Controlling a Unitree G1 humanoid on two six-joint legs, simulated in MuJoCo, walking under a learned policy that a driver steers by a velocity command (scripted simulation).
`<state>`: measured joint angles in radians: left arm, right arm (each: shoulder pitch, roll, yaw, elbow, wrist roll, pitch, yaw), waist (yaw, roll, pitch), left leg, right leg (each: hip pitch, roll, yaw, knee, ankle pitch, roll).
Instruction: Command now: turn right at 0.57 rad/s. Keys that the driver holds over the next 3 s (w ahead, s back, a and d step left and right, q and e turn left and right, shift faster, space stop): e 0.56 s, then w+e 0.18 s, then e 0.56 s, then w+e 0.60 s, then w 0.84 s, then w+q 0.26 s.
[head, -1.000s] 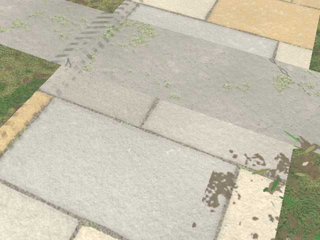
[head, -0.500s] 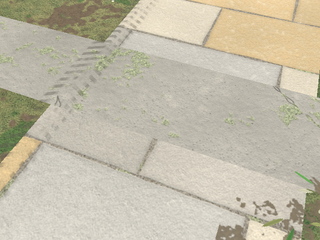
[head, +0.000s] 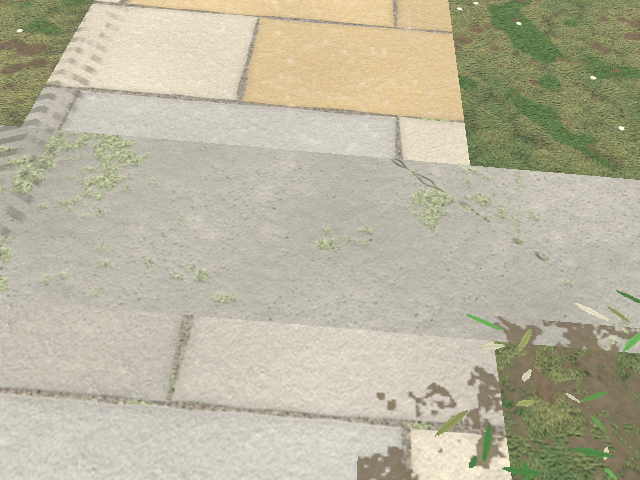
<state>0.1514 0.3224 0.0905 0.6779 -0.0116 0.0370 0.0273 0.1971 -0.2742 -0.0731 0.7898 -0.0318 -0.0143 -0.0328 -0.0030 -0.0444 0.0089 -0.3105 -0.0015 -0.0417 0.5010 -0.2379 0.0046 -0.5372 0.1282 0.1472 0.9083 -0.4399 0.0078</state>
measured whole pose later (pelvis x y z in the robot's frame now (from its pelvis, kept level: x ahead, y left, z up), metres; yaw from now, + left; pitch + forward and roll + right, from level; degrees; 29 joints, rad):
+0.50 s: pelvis +0.00 -0.04 +0.00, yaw -18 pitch +3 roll +1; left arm 0.18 0.30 0.07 0.60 0.00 0.03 0.00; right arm 0.14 -0.33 -0.09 0.73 -0.01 0.01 -0.04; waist 0.00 0.04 0.04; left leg -0.55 0.04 -0.01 1.12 -0.45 -0.07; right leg -0.31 0.03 0.04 0.50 -0.23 -0.04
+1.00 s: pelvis +0.07 -0.04 +0.00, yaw -36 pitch +2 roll +0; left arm 0.20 0.34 0.10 0.60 -0.02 0.05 0.00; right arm 0.22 -0.26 -0.07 0.70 -0.01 -0.03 -0.03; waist -0.02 -0.05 0.02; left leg -0.18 0.02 0.07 0.41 -0.27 0.01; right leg -0.60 0.00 0.05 1.07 -0.36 0.08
